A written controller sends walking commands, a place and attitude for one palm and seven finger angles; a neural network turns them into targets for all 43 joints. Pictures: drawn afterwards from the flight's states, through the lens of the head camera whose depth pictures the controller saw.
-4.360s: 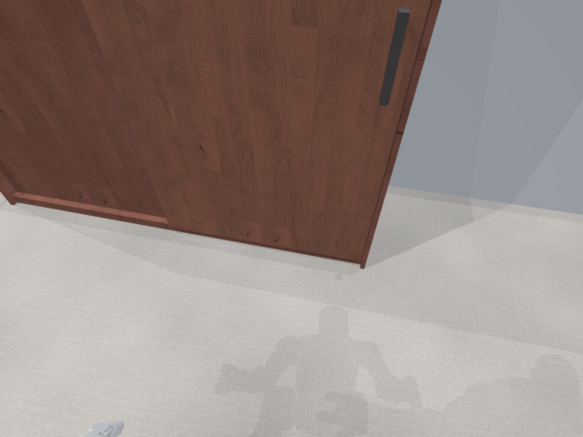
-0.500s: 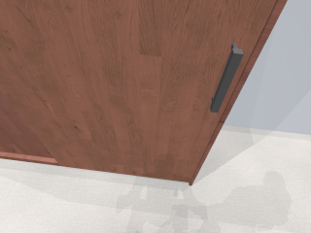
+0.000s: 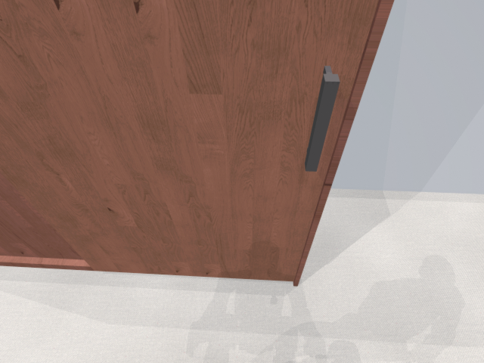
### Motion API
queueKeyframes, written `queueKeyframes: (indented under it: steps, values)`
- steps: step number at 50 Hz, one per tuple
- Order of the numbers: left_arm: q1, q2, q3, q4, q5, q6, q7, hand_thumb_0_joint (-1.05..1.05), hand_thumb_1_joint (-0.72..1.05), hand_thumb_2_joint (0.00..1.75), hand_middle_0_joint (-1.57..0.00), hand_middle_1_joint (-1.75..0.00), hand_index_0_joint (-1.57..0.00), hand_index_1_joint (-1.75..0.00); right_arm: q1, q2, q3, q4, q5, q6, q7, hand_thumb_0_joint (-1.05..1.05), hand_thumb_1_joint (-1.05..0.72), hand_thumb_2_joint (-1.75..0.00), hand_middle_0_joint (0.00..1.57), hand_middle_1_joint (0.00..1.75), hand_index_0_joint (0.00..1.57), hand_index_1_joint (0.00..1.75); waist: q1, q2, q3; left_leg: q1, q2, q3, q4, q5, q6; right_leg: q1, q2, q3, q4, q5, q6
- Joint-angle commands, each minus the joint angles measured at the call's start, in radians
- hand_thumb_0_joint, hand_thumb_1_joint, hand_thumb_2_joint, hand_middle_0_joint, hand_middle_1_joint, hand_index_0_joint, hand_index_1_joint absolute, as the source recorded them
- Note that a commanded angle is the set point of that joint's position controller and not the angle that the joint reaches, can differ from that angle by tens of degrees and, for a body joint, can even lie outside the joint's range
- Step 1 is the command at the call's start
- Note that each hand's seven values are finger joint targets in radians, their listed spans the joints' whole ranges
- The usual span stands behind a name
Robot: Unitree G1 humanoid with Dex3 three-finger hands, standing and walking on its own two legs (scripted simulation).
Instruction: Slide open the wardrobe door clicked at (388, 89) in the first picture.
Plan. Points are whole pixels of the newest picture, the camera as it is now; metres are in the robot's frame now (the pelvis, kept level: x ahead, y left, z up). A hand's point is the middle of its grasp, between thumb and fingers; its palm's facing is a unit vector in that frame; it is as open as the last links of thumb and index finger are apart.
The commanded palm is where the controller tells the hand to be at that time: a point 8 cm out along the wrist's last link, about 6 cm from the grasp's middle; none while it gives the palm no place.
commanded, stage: come to a stop and stand still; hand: right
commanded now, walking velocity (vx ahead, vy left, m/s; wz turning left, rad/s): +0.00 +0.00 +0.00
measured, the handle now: (318, 122) +0.52 -0.13 +0.12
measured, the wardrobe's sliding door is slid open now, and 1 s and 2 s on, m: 0.00 0.00 0.00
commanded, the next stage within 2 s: look again from close up in 1.28 s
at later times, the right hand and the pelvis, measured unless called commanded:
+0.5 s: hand out of the picture +0.02 -0.18 -0.17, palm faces +0.01 +0.98 -0.19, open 7.3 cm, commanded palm none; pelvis +0.01 -0.01 +0.01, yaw +1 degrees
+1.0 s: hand out of the picture +0.05 -0.22 -0.15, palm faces +0.00 +0.95 -0.32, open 7.4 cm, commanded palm none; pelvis -0.04 +0.01 +0.00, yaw +0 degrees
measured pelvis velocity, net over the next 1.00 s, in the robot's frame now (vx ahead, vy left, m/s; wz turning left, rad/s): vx -0.04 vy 0.01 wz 0.01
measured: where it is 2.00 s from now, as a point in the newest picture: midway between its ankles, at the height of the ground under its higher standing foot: outside the picture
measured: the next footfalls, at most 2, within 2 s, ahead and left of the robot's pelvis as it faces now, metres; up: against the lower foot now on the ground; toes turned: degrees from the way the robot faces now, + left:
none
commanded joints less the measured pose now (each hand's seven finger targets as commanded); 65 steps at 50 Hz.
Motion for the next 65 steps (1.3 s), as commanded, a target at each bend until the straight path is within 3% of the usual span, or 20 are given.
queueKeyframes:
  steps: [1, 4, 7, 17, 26, 27, 28, 29, 30, 31, 32, 33, 36, 42, 50, 54, 61, 65]
  values:
    - [0.015, 0.127, 0.014, -0.025, -0.006, -0.031, 0.015, 0.00, 0.90, 0.90, -0.20, -0.30, -0.20, -0.30, 0.039, -0.069, 0.010, -0.013, 0.003, -0.032, 0.004, 0.00, -0.90, -0.90, 0.20, 0.30, 0.20, 0.30, 0.000, -0.119, 0.000, 0.084, 0.013, -0.019, -0.075, 0.124, 0.020, -0.035, -0.137, 0.092, -0.154, 0.244, -0.026]
    - [0.036, 0.116, 0.012, -0.005, -0.008, -0.033, 0.015, 0.00, 0.90, 0.90, -0.20, -0.30, -0.20, -0.30, 0.035, -0.070, 0.016, 0.004, 0.003, -0.036, 0.001, 0.00, -0.90, -0.90, 0.20, 0.30, 0.20, 0.30, 0.014, -0.055, 0.013, 0.086, 0.028, -0.035, -0.098, 0.176, 0.024, -0.016, -0.121, 0.074, -0.144, 0.252, -0.008]
    - [0.037, 0.117, 0.010, 0.006, -0.008, -0.036, 0.015, 0.00, 0.90, 0.90, -0.20, -0.30, -0.20, -0.30, 0.036, -0.070, 0.019, 0.013, 0.003, -0.037, -0.001, 0.00, -0.90, -0.90, 0.20, 0.30, 0.20, 0.30, 0.015, -0.079, 0.020, 0.087, 0.027, -0.033, -0.104, 0.177, 0.024, -0.002, -0.123, 0.073, -0.156, 0.267, -0.007]
    - [0.061, 0.108, 0.005, 0.035, -0.008, -0.042, 0.017, 0.00, 0.90, 0.90, -0.20, -0.30, -0.20, -0.30, 0.037, -0.066, 0.023, 0.027, 0.006, -0.042, -0.005, 0.00, -0.90, -0.90, 0.20, 0.30, 0.20, 0.30, 0.016, -0.052, 0.034, 0.108, 0.032, -0.035, -0.117, 0.205, 0.027, 0.012, -0.116, 0.064, -0.161, 0.296, -0.005]
    - [0.085, 0.092, 0.006, 0.055, -0.008, -0.042, 0.017, 0.00, 0.90, 0.90, -0.20, -0.30, -0.20, -0.30, 0.041, -0.062, 0.024, 0.028, 0.009, -0.047, -0.007, 0.00, -0.90, -0.90, 0.20, 0.30, 0.20, 0.30, 0.019, -0.045, 0.048, 0.106, 0.032, -0.040, -0.132, 0.187, 0.032, 0.004, -0.111, 0.056, -0.172, 0.228, -0.004]
    - [0.035, 0.228, 0.012, -0.063, 0.001, -0.049, 0.003, 0.00, 0.90, 0.90, -0.20, -0.30, -0.20, -0.30, 0.021, -0.233, 0.028, -0.062, -0.009, -0.075, -0.002, 0.00, -0.90, -0.90, 0.20, 0.30, 0.20, 0.30, 0.042, 0.000, 0.122, 0.089, 0.007, -0.032, -0.061, 0.256, 0.056, -0.052, -0.061, 0.092, -0.149, 0.336, 0.012]
    - [0.058, 0.218, 0.040, -0.080, 0.007, -0.074, 0.012, 0.00, 0.90, 0.90, -0.20, -0.30, -0.20, -0.30, 0.047, -0.160, 0.005, -0.079, -0.003, -0.072, -0.010, 0.00, -0.90, -0.90, 0.20, 0.30, 0.20, 0.30, 0.031, -0.062, -0.050, 0.123, 0.025, -0.041, 0.023, 0.210, 0.067, -0.009, -0.096, 0.100, -0.063, 0.404, -0.006]
    - [0.061, 0.201, 0.042, -0.083, 0.003, -0.077, 0.018, 0.00, 0.90, 0.90, -0.20, -0.30, -0.20, -0.30, 0.044, -0.153, 0.010, -0.092, 0.001, -0.074, -0.009, 0.00, -0.90, -0.90, 0.20, 0.30, 0.20, 0.30, 0.033, -0.118, -0.153, 0.124, 0.022, -0.036, 0.037, 0.246, 0.080, 0.051, -0.103, 0.095, -0.026, 0.476, -0.022]
    - [0.070, 0.180, 0.041, -0.088, 0.001, -0.072, 0.022, 0.00, 0.90, 0.90, -0.20, -0.30, -0.20, -0.30, 0.053, -0.133, 0.013, -0.102, 0.001, -0.073, -0.009, 0.00, -0.90, -0.90, 0.20, 0.30, 0.20, 0.30, 0.036, -0.100, -0.176, 0.115, 0.017, -0.032, 0.027, 0.244, 0.082, 0.057, -0.109, 0.091, -0.002, 0.468, -0.025]
    - [0.075, 0.177, 0.042, -0.094, 0.000, -0.065, 0.023, 0.00, 0.90, 0.90, -0.20, -0.30, -0.20, -0.30, 0.057, -0.128, 0.013, -0.109, 0.000, -0.070, -0.009, 0.00, -0.90, -0.90, 0.20, 0.30, 0.20, 0.30, 0.038, -0.074, -0.153, 0.105, 0.017, -0.031, 0.022, 0.258, 0.083, 0.038, -0.103, 0.086, 0.012, 0.436, -0.026]
    - [0.070, 0.178, 0.040, -0.104, 0.002, -0.059, 0.019, 0.00, 0.90, 0.90, -0.20, -0.30, -0.20, -0.30, 0.053, -0.133, 0.015, -0.122, 0.000, -0.069, -0.008, 0.00, -0.90, -0.90, 0.20, 0.30, 0.20, 0.30, 0.034, -0.019, -0.111, 0.102, 0.018, -0.045, 0.015, 0.265, 0.086, -0.006, -0.097, 0.079, 0.019, 0.377, -0.029]
    - [0.060, 0.187, 0.046, -0.112, 0.000, -0.053, 0.017, 0.00, 0.90, 0.90, -0.20, -0.30, -0.20, -0.30, 0.045, -0.151, 0.007, -0.131, -0.001, -0.065, -0.008, 0.00, -0.90, -0.90, 0.20, 0.30, 0.20, 0.30, 0.037, -0.006, -0.049, 0.079, 0.028, -0.053, 0.001, 0.243, 0.086, -0.048, -0.087, 0.070, 0.013, 0.282, -0.026]
    - [0.030, 0.218, 0.051, -0.131, -0.001, -0.045, 0.013, 0.00, 0.90, 0.90, -0.20, -0.30, -0.20, -0.30, 0.013, -0.189, -0.002, -0.162, 0.000, -0.061, -0.005, 0.00, -0.90, -0.90, 0.20, 0.30, 0.20, 0.30, 0.038, -0.049, 0.037, 0.034, 0.019, -0.065, -0.013, 0.167, 0.087, -0.102, -0.088, 0.074, -0.024, 0.184, -0.029]
    - [-0.027, 0.259, 0.047, -0.148, 0.001, -0.038, -0.006, 0.00, 0.90, 0.90, -0.20, -0.30, -0.20, -0.30, -0.041, -0.252, -0.004, -0.187, 0.003, -0.070, 0.002, 0.00, -0.90, -0.90, 0.20, 0.30, 0.20, 0.30, 0.039, -0.002, 0.043, 0.004, 0.037, -0.116, -0.106, 0.001, 0.086, -0.088, -0.079, 0.073, -0.057, 0.048, -0.028]
    - [-0.057, 0.323, 0.044, -0.148, 0.003, -0.033, -0.022, 0.00, 0.90, 0.90, -0.20, -0.30, -0.20, -0.30, -0.097, -0.317, -0.006, -0.194, 0.001, -0.067, 0.014, 0.00, -0.90, -0.90, 0.20, 0.30, 0.20, 0.30, 0.041, -0.006, 0.051, -0.023, 0.047, -0.135, -0.187, -0.216, 0.073, -0.112, -0.075, 0.090, -0.116, -0.094, -0.023]
    - [-0.062, 0.340, 0.041, -0.137, 0.002, -0.037, -0.026, 0.00, 0.90, 0.90, -0.20, -0.30, -0.20, -0.30, -0.102, -0.323, -0.001, -0.185, 0.001, -0.066, 0.016, 0.00, -0.90, -0.90, 0.20, 0.30, 0.20, 0.30, 0.035, -0.040, 0.033, 0.008, 0.044, -0.116, -0.178, -0.191, 0.067, -0.133, -0.085, 0.110, -0.147, -0.119, -0.024]
    - [-0.055, 0.353, 0.037, -0.100, -0.001, -0.035, -0.028, 0.00, 0.90, 0.90, -0.20, -0.30, -0.20, -0.30, -0.092, -0.324, 0.006, -0.152, 0.002, -0.064, 0.018, 0.00, -0.90, -0.90, 0.20, 0.30, 0.20, 0.30, 0.033, -0.029, 0.039, 0.026, 0.044, -0.109, -0.179, -0.179, 0.063, -0.152, -0.093, 0.126, -0.173, -0.143, -0.020]
    - [-0.048, 0.348, 0.034, -0.078, -0.005, -0.039, -0.027, 0.00, 0.90, 0.90, -0.20, -0.30, -0.20, -0.30, -0.080, -0.316, 0.011, -0.133, 0.005, -0.066, 0.015, 0.00, -0.90, -0.90, 0.20, 0.30, 0.20, 0.30, 0.031, -0.045, 0.016, 0.061, 0.047, -0.096, -0.168, -0.106, 0.060, -0.139, -0.099, 0.128, -0.176, -0.096, -0.018]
